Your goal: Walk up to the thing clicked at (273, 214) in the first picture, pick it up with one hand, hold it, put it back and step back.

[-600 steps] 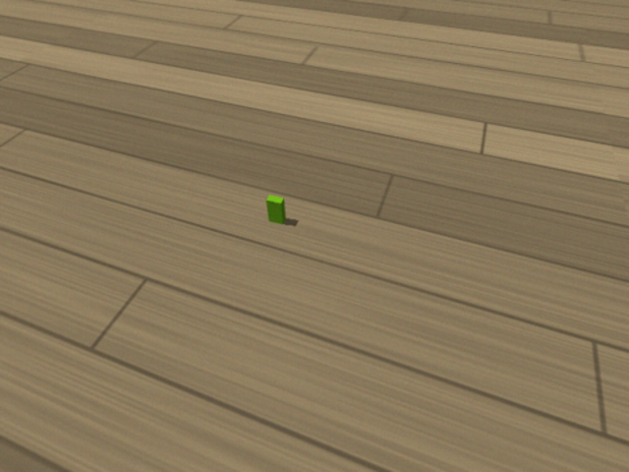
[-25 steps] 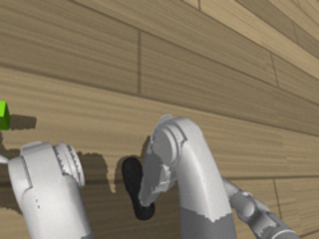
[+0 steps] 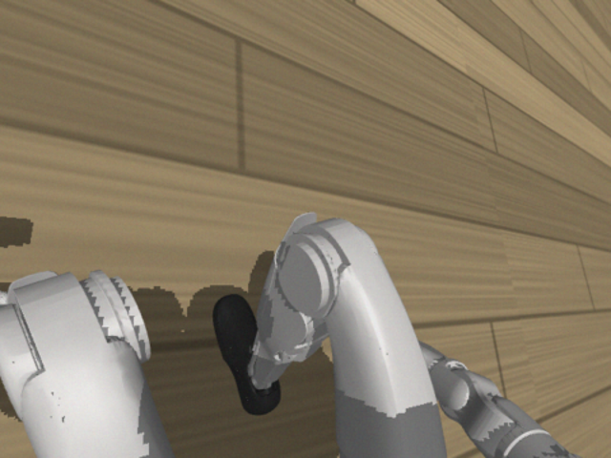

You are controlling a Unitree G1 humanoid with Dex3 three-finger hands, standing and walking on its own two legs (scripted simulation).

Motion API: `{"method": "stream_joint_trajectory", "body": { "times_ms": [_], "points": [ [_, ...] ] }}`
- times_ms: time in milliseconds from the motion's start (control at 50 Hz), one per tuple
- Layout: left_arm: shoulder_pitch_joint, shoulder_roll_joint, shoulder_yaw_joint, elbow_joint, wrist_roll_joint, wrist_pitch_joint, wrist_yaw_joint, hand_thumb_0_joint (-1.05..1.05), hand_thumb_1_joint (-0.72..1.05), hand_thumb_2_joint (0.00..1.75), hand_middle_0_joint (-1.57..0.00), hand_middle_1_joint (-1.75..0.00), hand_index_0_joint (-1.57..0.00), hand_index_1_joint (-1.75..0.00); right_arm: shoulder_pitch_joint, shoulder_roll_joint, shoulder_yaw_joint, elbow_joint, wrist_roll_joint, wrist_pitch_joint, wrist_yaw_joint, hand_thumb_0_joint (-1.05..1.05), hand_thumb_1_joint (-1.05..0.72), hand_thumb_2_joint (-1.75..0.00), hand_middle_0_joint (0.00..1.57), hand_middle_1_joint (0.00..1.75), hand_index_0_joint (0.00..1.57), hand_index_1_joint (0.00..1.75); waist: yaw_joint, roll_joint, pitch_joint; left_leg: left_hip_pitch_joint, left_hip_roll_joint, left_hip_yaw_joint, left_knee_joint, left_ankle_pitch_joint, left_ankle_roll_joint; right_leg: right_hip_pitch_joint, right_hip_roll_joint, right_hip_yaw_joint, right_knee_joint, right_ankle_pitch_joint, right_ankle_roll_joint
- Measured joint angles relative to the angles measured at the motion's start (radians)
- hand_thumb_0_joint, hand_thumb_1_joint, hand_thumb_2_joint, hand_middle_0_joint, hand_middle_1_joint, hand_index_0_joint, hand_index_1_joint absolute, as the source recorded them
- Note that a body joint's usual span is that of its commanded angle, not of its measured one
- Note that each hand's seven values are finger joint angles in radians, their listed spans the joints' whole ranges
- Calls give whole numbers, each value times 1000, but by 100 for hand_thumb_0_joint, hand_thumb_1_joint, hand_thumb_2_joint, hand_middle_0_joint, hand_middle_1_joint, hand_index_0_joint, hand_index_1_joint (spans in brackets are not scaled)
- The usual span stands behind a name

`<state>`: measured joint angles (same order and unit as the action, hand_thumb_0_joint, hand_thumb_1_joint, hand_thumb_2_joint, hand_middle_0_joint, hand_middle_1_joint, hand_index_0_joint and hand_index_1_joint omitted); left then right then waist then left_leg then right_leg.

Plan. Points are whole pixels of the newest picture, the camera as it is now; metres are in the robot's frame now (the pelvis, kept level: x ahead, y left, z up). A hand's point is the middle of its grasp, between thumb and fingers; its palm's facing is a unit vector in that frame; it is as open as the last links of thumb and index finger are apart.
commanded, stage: rest palm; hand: left
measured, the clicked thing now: out of the picture +0.43 +0.27 -0.22
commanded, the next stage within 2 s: close in 0.32 s
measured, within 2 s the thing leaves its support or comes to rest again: leaves its support in 1.96 s
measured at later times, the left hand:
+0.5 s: hand out of the picture +0.40 +0.25 -0.20, palm faces +0.29 -0.96 +0.00, open 15.7 cm
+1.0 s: hand out of the picture +0.42 +0.26 -0.20, palm faces +0.31 -0.95 -0.01, open 10.2 cm
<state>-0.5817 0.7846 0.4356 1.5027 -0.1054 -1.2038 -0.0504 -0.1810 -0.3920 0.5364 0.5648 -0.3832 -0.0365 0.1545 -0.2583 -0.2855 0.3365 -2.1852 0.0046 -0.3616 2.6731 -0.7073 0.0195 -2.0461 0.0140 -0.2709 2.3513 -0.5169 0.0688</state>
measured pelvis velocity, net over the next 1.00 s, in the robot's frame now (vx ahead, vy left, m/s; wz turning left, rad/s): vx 0.00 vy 0.00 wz -0.02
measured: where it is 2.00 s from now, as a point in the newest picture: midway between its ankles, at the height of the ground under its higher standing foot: (184, 423)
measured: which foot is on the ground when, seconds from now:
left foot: down 0.00-1.00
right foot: down 0.00-1.00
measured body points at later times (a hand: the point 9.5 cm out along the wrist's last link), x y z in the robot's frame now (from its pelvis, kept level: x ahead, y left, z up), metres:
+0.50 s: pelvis +0.00 +0.00 +0.00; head +0.23 +0.21 +0.32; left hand +0.38 +0.30 -0.20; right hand +0.18 -0.23 -0.02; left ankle +0.09 +0.11 -0.25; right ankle +0.17 -0.12 -0.25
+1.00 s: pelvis +0.00 +0.00 +0.00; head +0.23 +0.20 +0.32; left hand +0.39 +0.31 -0.19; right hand +0.17 -0.24 -0.02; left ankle +0.09 +0.11 -0.25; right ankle +0.17 -0.12 -0.25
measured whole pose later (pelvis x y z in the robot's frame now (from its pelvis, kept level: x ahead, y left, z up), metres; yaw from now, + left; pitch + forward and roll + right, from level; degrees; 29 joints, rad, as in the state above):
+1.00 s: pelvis +0.00 +0.00 +0.00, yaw -1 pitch +10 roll -20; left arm -0.62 0.83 0.41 1.52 -0.05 -1.21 0.08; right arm -0.21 -0.37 0.56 0.57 -0.40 -0.02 0.17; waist -0.26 -0.31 0.35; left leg -2.18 0.01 -0.39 2.68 -0.73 0.02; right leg -2.04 0.03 -0.29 2.34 -0.52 0.07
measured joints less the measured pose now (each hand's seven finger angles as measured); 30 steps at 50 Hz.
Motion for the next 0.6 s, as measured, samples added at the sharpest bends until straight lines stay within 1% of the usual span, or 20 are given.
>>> {"method": "stream_joint_trajectory", "body": {
  "times_ms": [100,260,380,460,520,600],
  "points": [
    [0,-1,-21,-6,18,-11,28,-2,-57,12,-7,-12,-7,-11,-13,8,-2,6,-3,-2,3,0,-94,-91,21,30,21,30,4,-6,-2,-2,2,-3,3,-3,2,0,3,-2,-1,-1,1],
    [-7,9,-31,4,49,-13,76,-2,-48,17,-10,-14,-10,-14,-22,17,0,2,-9,2,9,0,-93,-91,21,30,21,30,6,-13,-5,1,2,-12,6,-11,4,6,6,-10,-6,-5,-2],
    [-3,15,-37,9,63,-19,107,-2,-41,21,-13,-16,-12,-16,-26,19,5,5,-16,5,13,0,-92,-91,21,30,21,30,8,-14,-4,0,0,-18,7,-15,6,10,8,-15,-11,-9,2],
    [-6,19,-36,8,70,-24,124,-2,-36,23,-14,-17,-14,-18,-27,20,6,6,-17,5,18,0,-92,-91,21,30,21,30,10,-18,-1,0,1,-20,8,-17,6,12,9,-17,-12,-10,-1],
    [-7,24,-37,7,73,-25,130,-2,-30,26,-18,-21,-18,-21,-28,21,8,7,-19,8,19,0,-91,-91,21,30,21,30,10,-20,2,2,1,-22,9,-20,6,13,10,-18,-12,-11,-1],
    [-13,29,-37,11,73,-26,136,-1,-19,32,-28,-29,-28,-29,-28,22,13,8,-18,10,20,0,-91,-90,21,30,21,30,9,-21,2,2,1,-24,10,-21,5,13,10,-19,-13,-12,2]
  ]
}}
